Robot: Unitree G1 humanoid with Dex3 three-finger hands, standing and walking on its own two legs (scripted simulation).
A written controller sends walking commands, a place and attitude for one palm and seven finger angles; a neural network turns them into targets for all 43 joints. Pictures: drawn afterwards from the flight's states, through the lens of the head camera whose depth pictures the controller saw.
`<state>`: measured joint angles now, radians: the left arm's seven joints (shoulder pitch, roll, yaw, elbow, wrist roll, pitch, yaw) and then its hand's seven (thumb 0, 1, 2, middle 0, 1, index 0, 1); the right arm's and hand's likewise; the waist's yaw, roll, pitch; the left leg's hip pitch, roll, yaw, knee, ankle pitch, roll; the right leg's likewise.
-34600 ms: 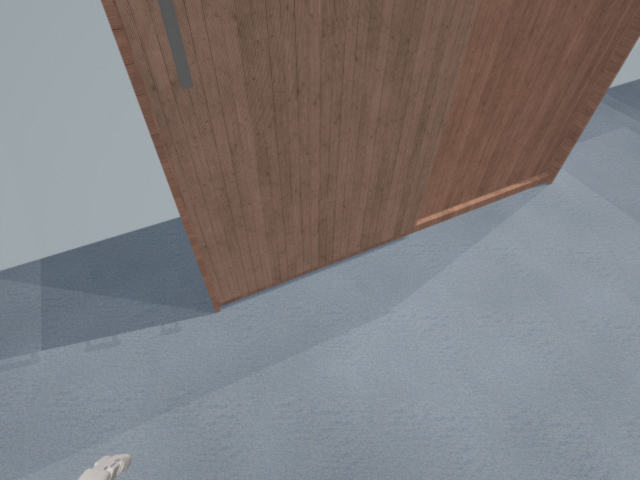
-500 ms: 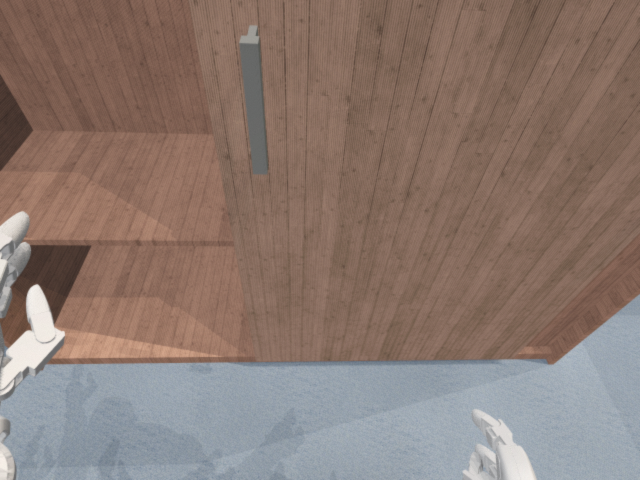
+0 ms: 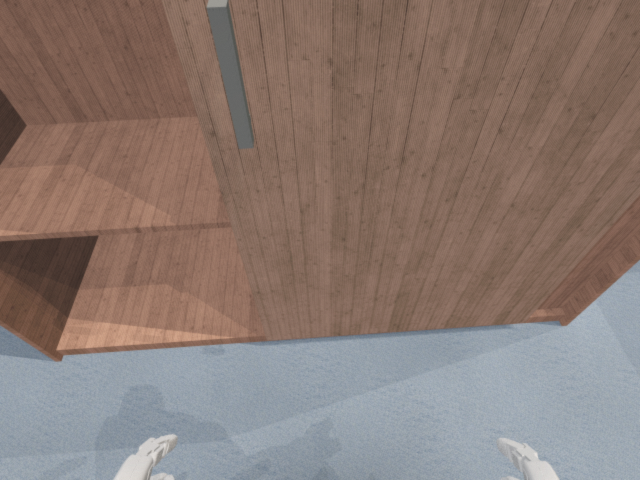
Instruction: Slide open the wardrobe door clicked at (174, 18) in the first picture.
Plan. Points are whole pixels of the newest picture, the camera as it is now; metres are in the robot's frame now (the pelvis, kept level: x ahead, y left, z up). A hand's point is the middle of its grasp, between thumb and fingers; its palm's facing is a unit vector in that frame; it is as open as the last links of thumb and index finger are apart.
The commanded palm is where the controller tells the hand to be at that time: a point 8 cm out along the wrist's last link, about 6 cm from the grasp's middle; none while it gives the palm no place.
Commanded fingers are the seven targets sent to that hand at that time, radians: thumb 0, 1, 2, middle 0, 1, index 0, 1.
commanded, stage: let the arm hang, fingers relaxed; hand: left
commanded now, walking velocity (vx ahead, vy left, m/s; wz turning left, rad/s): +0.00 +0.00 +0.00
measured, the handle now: (235, 75) +0.56 +0.13 +0.21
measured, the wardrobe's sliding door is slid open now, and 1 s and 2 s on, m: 0.68 0.68 0.68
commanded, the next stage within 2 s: look to check the result in 0.86 s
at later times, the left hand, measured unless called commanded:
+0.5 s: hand out of the picture +0.07 +0.24 -0.14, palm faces +0.01 -0.94 -0.34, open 7.4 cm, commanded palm none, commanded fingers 0.00 0.90 0.90 -0.20 -0.30 -0.20 -0.30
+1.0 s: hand out of the picture +0.13 +0.22 -0.14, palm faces -0.03 -0.96 -0.29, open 7.4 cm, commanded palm none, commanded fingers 0.00 0.90 0.90 -0.20 -0.30 -0.20 -0.30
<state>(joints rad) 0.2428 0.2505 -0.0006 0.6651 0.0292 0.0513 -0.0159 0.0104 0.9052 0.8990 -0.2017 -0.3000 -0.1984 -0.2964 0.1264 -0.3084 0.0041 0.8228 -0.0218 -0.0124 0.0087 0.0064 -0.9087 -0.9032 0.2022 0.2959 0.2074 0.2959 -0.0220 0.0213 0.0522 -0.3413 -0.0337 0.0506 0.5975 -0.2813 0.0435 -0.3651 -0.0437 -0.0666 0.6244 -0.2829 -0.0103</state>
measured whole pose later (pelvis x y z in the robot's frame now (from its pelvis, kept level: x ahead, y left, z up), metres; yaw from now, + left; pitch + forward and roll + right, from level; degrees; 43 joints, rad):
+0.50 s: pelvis +0.01 -0.01 +0.02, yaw +1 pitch +0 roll +0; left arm 0.16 0.31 0.02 1.09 0.01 0.00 0.00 0.01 0.91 0.90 -0.20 -0.30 -0.20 -0.30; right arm 0.19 -0.27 0.00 1.06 -0.02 0.01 -0.01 0.00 -0.91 -0.90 0.20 0.30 0.21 0.30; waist 0.00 0.04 0.03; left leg -0.22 -0.01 0.02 0.44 -0.22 0.03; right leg -0.22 -0.01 -0.09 0.42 -0.21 -0.02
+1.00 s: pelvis +0.04 -0.01 +0.02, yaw +0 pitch +0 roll +0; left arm 0.09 0.31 0.01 1.12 0.01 -0.02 -0.01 0.00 0.90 0.90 -0.20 -0.30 -0.20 -0.30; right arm 0.09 -0.34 0.01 1.11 -0.01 -0.01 -0.01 0.00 -0.91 -0.90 0.20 0.30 0.21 0.30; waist -0.01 -0.01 0.04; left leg -0.12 -0.01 0.03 0.31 -0.20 0.02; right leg -0.13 -0.01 -0.08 0.32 -0.20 -0.02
